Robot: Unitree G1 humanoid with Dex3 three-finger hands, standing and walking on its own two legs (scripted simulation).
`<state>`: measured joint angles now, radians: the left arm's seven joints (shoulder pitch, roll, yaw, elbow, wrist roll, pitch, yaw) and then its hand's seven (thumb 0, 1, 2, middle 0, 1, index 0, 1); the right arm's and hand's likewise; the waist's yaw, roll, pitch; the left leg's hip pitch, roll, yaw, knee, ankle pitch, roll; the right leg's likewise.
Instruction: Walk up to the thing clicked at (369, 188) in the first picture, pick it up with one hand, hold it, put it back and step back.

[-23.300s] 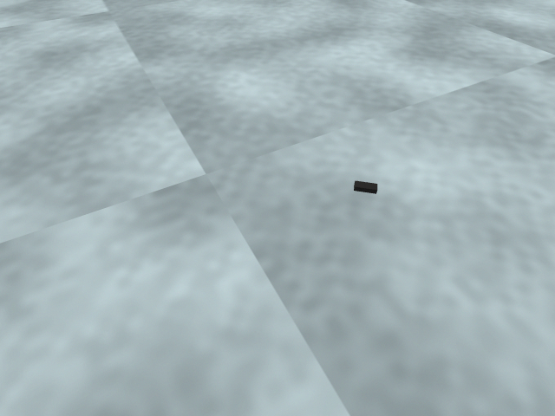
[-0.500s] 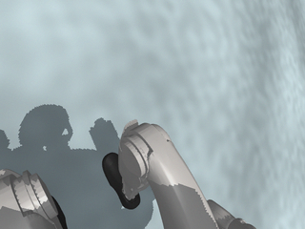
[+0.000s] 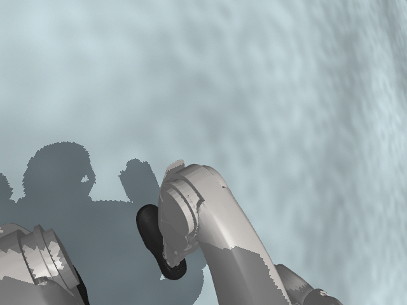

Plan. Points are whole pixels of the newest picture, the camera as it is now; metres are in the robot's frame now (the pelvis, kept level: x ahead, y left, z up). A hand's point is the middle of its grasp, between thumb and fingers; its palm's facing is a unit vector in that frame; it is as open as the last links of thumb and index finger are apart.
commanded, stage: settle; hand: left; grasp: from above
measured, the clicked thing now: out of the picture +0.47 +0.34 -0.30
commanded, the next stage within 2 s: lift in 1.04 s
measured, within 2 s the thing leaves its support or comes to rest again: leaves its support in 0.42 s
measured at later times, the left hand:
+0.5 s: hand out of the picture +0.45 +0.34 -0.25, palm faces -0.42 -0.17 -0.89, open 7.7 cm
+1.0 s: hand out of the picture +0.46 +0.34 -0.16, palm faces -0.42 -0.13 -0.90, open 7.6 cm
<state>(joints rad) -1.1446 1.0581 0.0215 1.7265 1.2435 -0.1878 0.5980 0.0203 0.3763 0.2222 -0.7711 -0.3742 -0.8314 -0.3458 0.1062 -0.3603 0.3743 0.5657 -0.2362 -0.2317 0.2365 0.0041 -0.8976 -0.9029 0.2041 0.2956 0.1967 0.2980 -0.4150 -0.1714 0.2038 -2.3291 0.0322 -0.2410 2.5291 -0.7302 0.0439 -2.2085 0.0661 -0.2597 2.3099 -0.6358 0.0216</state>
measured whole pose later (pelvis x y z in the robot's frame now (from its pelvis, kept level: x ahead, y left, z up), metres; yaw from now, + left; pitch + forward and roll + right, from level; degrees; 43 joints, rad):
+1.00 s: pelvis +0.00 -0.01 +0.01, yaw +6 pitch +33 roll -11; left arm -1.04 0.82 0.03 1.42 1.21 -0.15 0.31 0.03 0.34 0.05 -0.98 -0.13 -1.04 -0.11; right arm 0.18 -0.32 0.17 0.64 -0.14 -0.09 0.20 0.00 -0.91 -0.91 0.20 0.30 0.20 0.30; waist -0.30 -0.02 0.00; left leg -2.34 0.01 -0.14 2.44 -0.69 0.03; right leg -2.26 0.03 -0.18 2.31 -0.65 -0.01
